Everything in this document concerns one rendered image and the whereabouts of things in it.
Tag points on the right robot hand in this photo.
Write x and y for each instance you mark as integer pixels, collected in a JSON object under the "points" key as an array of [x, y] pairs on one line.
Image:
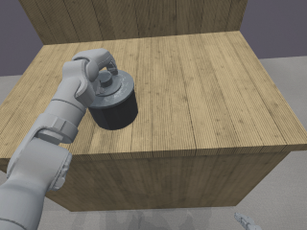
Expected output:
{"points": [[246, 222]]}

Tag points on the knob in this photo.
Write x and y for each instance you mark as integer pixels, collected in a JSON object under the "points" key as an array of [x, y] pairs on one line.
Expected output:
{"points": [[106, 79]]}

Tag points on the left robot hand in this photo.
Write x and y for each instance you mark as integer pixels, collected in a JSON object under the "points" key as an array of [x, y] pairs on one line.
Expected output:
{"points": [[103, 58]]}

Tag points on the pot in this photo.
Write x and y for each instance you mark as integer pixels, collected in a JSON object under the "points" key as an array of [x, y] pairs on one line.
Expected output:
{"points": [[118, 116]]}

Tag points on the table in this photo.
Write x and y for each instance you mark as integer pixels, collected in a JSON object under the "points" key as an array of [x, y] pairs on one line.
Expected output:
{"points": [[211, 123]]}

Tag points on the left robot upper arm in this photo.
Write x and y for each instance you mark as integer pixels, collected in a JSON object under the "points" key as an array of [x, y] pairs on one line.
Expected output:
{"points": [[42, 167]]}

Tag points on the lid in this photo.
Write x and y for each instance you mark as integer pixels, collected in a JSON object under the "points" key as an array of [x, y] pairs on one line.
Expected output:
{"points": [[121, 88]]}

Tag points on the robot left forearm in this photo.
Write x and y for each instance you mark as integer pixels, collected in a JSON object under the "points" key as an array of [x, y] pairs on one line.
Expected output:
{"points": [[61, 118]]}

